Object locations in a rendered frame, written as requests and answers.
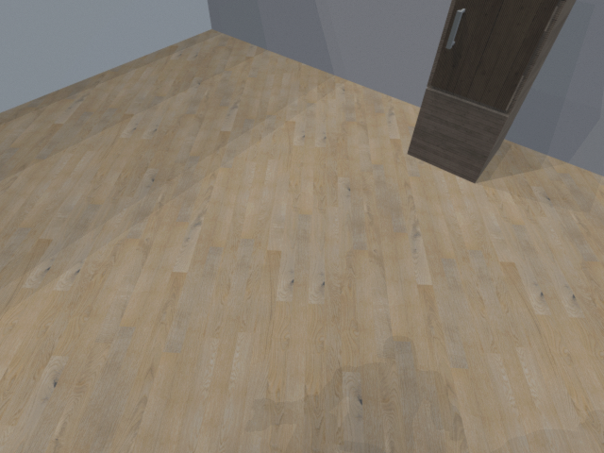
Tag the handle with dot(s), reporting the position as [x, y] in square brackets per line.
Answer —
[454, 28]

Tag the cupboard door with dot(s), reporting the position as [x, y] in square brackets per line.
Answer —
[494, 43]

